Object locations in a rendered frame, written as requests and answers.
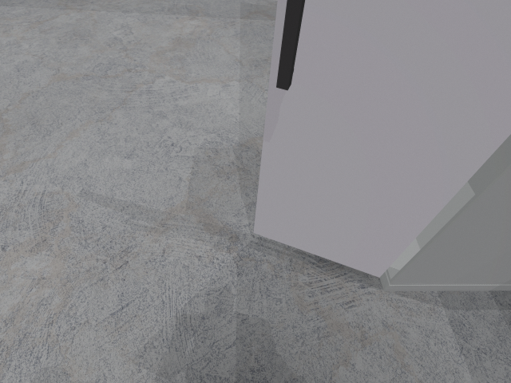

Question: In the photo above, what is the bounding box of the fridge door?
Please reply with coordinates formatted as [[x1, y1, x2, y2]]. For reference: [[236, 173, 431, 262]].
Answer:
[[254, 0, 511, 278]]

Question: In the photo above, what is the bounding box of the handle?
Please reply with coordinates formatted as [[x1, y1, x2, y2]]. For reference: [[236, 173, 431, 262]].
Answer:
[[276, 0, 305, 90]]

